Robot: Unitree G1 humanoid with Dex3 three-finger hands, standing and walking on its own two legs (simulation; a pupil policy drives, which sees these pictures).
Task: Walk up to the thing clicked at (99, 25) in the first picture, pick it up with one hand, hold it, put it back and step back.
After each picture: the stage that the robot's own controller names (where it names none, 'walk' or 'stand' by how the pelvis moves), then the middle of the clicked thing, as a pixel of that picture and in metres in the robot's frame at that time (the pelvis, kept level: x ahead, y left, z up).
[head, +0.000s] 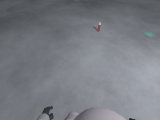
stand; (99, 27) +2.33 -0.22 -0.65
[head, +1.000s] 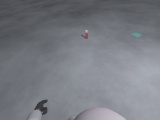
walk; (86, 34) +2.19 +0.20 -0.62
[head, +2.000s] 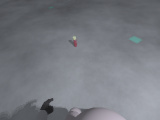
walk; (75, 41) +1.54 +0.43 -0.64
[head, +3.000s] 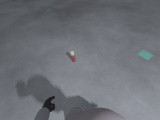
walk; (73, 56) +1.07 +0.36 -0.64
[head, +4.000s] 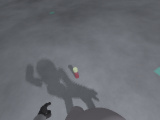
walk; (76, 73) +0.71 +0.27 -0.64
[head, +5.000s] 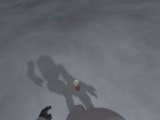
walk; (76, 85) +0.52 +0.24 -0.64
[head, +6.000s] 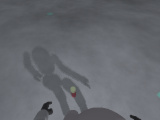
stand; (73, 92) +0.42 +0.18 -0.65
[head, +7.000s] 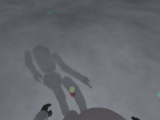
stand; (72, 92) +0.41 +0.20 -0.65
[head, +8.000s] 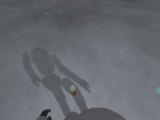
stand; (73, 91) +0.44 +0.20 -0.66
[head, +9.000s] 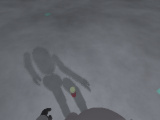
stand; (73, 92) +0.42 +0.21 -0.66
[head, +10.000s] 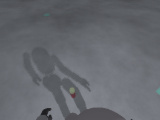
stand; (72, 93) +0.41 +0.21 -0.66
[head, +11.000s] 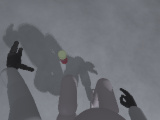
go down; (63, 58) +0.47 +0.23 -0.35
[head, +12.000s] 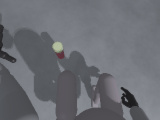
go down; (59, 51) +0.48 +0.26 -0.27
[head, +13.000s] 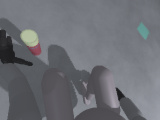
close in; (33, 45) +0.46 +0.30 -0.17
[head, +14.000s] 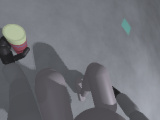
close; (19, 43) +0.45 +0.32 -0.16
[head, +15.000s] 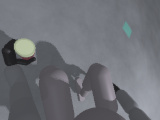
lift; (26, 52) +0.39 +0.30 -0.16
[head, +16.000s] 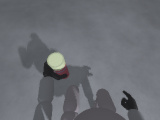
lift; (61, 68) +0.33 +0.19 +0.04
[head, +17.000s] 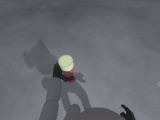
hold; (68, 71) +0.32 +0.15 +0.07
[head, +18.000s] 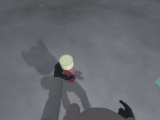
hold; (69, 70) +0.33 +0.15 +0.05
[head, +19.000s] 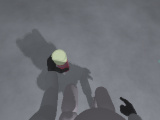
crouch; (62, 63) +0.38 +0.19 -0.03
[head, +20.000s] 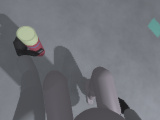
lower; (34, 45) +0.46 +0.28 -0.10
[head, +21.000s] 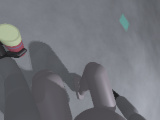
lower; (14, 44) +0.44 +0.31 -0.16
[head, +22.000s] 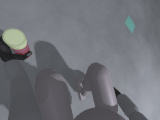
lower; (20, 47) +0.42 +0.31 -0.16
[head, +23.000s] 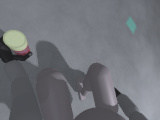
lower; (21, 48) +0.42 +0.31 -0.16
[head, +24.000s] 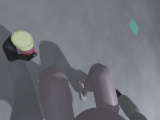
rest; (26, 48) +0.41 +0.30 -0.15
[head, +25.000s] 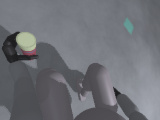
open; (28, 49) +0.42 +0.28 -0.17
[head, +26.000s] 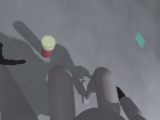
stand; (47, 49) +0.43 +0.26 -0.19
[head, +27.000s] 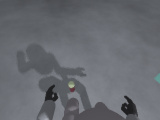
stand; (71, 86) +0.39 +0.17 -0.55
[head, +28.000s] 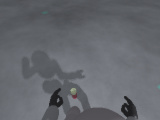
stand; (74, 93) +0.39 +0.17 -0.60
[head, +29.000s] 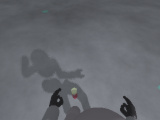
stand; (74, 93) +0.38 +0.17 -0.60
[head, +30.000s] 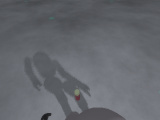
stand; (77, 95) +0.42 +0.16 -0.65
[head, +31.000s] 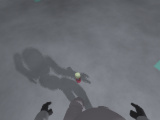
walk; (78, 78) +0.51 +0.17 -0.62
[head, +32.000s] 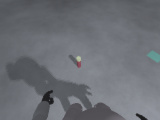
walk; (78, 62) +0.78 +0.17 -0.63
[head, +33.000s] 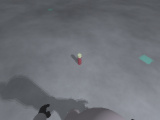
stand; (79, 59) +1.04 +0.20 -0.64
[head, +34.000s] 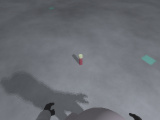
stand; (80, 59) +1.02 +0.17 -0.66
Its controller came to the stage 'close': yes
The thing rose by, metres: 0.68
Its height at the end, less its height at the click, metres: +0.00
